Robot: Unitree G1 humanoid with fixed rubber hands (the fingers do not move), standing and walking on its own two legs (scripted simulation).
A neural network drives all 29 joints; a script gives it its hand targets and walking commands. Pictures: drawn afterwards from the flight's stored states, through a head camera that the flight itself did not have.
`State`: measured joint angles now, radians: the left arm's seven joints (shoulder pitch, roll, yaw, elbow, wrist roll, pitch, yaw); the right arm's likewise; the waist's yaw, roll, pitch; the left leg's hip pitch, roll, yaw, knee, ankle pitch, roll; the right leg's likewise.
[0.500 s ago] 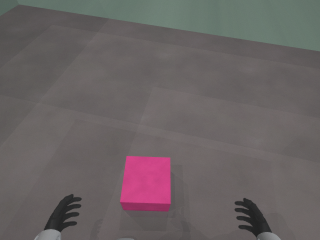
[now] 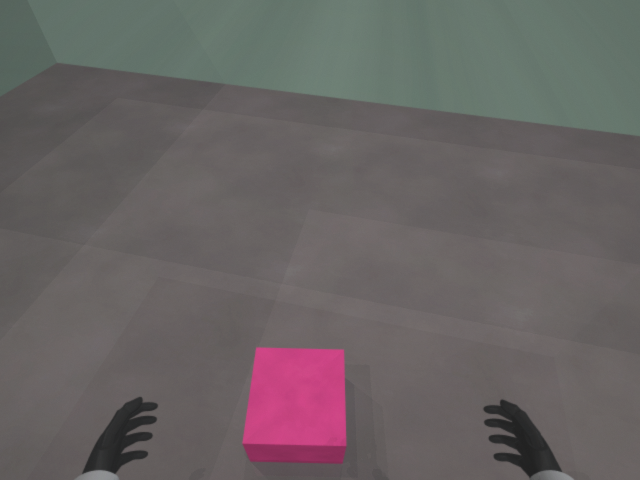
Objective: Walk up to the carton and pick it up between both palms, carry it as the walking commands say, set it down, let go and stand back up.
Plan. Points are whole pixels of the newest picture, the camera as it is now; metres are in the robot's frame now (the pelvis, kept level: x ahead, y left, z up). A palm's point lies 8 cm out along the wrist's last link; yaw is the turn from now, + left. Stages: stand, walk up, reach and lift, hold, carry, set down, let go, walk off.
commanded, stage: stand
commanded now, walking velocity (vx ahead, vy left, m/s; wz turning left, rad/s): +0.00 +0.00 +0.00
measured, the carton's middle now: (298, 404) +0.47 +0.08 -0.68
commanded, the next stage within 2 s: none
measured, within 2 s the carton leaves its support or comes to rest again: neither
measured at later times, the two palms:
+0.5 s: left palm out of the picture +0.14 +0.28 -0.06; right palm (543, 479) +0.16 -0.25 -0.05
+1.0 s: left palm out of the picture +0.13 +0.28 -0.06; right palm out of the picture +0.14 -0.25 -0.05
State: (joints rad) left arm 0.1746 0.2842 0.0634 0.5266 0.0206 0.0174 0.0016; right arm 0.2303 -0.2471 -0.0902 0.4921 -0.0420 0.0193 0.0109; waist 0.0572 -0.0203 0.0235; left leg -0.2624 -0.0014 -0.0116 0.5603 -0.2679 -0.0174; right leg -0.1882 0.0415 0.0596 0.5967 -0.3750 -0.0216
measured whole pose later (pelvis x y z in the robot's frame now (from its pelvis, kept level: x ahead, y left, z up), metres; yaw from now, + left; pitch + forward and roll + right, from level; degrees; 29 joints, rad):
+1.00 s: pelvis -0.02 +0.01 +0.00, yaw +0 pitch -4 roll +1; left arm 0.17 0.28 0.06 0.60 0.02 -0.02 0.00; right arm 0.26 -0.25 -0.09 0.50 -0.04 -0.01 0.00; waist 0.06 -0.01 0.02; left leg -0.26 0.00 -0.01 0.56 -0.24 -0.01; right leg -0.19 0.04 0.06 0.60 -0.35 -0.02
